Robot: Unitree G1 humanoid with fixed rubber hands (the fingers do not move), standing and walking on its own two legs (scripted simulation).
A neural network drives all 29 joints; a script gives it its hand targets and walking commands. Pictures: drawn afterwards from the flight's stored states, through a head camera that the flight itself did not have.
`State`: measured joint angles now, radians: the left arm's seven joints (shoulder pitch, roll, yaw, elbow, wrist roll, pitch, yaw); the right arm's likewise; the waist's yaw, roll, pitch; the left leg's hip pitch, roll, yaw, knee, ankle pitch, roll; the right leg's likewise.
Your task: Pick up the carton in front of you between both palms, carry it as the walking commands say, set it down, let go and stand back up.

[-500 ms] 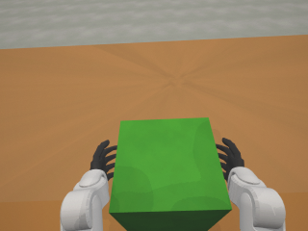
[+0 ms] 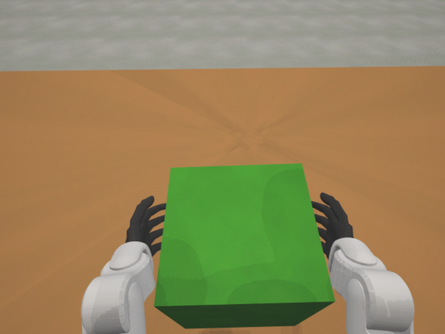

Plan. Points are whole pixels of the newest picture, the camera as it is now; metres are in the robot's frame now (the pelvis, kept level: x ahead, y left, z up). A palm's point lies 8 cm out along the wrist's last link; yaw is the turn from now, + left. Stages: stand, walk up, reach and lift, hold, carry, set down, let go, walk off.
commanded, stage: carry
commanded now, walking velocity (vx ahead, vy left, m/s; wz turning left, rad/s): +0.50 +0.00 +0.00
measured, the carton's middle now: (238, 253) +0.25 +0.00 +0.04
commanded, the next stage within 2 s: none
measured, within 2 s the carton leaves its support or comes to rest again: neither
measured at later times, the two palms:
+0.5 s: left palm (175, 96) +0.65 +0.14 +0.11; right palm (288, 98) +0.66 -0.16 +0.10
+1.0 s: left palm (191, 56) +1.03 +0.13 +0.06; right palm (271, 56) +1.02 -0.17 +0.06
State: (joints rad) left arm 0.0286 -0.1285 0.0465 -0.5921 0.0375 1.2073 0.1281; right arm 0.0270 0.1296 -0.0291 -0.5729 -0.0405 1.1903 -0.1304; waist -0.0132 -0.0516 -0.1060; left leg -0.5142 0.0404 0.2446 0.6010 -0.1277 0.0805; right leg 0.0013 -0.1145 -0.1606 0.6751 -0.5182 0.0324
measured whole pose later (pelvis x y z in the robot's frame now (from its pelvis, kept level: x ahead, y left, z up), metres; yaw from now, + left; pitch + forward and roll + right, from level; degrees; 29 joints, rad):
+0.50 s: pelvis +0.33 -0.01 -0.01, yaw +2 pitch +3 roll +2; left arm -0.46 -0.11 0.25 -0.09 0.04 1.08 0.15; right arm -0.46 0.10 -0.21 -0.08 -0.03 1.08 -0.17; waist -0.01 -0.01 -0.05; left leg -0.05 0.02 0.18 0.69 -0.48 0.03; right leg -0.47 -0.03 -0.15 0.51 0.00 -0.08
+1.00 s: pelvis +0.70 -0.01 -0.04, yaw +0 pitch +4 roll +0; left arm -0.41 -0.09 0.21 -0.16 -0.01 1.03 0.15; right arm -0.41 0.12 -0.20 -0.16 -0.03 1.03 -0.16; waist -0.03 -0.01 0.00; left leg -0.49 -0.07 0.16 0.61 -0.13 0.15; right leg -0.28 0.06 -0.03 1.23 -0.52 -0.06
